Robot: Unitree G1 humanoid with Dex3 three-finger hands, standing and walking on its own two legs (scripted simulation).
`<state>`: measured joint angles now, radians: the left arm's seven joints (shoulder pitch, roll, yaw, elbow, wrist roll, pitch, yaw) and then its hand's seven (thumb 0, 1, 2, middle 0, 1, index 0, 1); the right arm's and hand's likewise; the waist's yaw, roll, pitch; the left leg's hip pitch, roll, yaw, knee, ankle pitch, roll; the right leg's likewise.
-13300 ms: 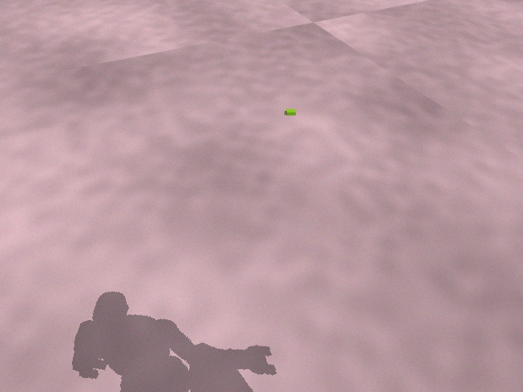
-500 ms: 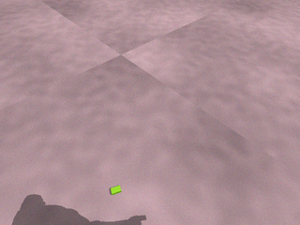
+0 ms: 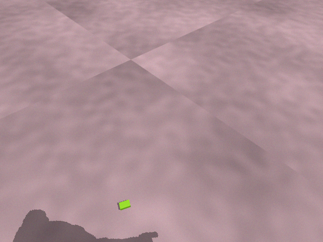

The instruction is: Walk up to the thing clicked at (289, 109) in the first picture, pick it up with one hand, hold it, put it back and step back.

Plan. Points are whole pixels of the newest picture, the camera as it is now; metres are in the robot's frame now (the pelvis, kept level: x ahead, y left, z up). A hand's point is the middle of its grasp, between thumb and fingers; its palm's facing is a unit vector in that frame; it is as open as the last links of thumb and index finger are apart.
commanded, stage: rise first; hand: left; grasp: from above
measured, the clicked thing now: (124, 204) +0.44 +0.19 -0.77
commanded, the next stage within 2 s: none
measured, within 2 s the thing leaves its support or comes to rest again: neither
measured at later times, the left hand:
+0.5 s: hand out of the picture +0.13 +0.25 -0.21, palm faces -0.09 -0.91 -0.40, open 12.6 cm
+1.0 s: hand out of the picture +0.12 +0.26 -0.26, palm faces -0.20 -0.83 -0.51, open 13.0 cm
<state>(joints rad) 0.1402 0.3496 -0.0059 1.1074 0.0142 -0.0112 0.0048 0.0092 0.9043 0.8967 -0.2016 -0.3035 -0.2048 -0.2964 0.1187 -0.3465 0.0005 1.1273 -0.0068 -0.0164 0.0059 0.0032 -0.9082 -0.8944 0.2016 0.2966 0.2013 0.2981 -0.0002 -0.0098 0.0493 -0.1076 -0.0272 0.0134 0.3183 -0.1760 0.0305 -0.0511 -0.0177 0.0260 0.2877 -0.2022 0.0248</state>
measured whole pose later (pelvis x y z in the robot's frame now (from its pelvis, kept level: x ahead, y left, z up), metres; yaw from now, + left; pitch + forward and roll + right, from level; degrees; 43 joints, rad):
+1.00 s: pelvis -0.02 -0.01 -0.12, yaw +0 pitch +22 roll -3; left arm 0.26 0.35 0.13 0.42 0.30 0.21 0.02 0.00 -0.35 0.79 -0.32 -0.84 -0.30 -0.86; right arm 0.18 -0.24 -0.01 0.52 0.01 -0.14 -0.01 0.01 -0.90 -0.89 0.20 0.30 0.20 0.30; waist -0.02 0.00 -0.14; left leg -1.09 0.01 -0.03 1.28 -0.57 0.02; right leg -1.01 0.03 -0.03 1.23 -0.60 0.00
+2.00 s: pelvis -0.11 -0.02 -0.41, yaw -7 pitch +35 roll -6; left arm -0.89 0.65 0.16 1.47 1.09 -0.02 0.50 0.00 -0.26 0.77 -0.35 -0.75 -0.35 -0.75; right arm 0.15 -0.24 0.03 0.82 -0.11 -0.12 0.10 0.00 -0.90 -0.90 0.20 0.30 0.20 0.30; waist -0.18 -0.02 -0.12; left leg -2.24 0.03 -0.09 2.26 -0.63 0.01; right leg -2.14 0.06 -0.09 2.22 -0.69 0.00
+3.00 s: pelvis -0.10 -0.02 -0.46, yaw -11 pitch +33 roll -9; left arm -1.00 0.79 0.22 1.53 1.07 0.01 0.48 0.00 -0.21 0.71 -0.41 -0.78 -0.42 -0.77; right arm 0.14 -0.27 0.13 0.76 -0.14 -0.13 0.19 0.00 -0.92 -0.90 0.20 0.30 0.20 0.30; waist -0.25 -0.04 0.00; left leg -2.34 0.05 -0.15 2.44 -0.69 0.01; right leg -2.24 0.09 -0.15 2.36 -0.72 0.00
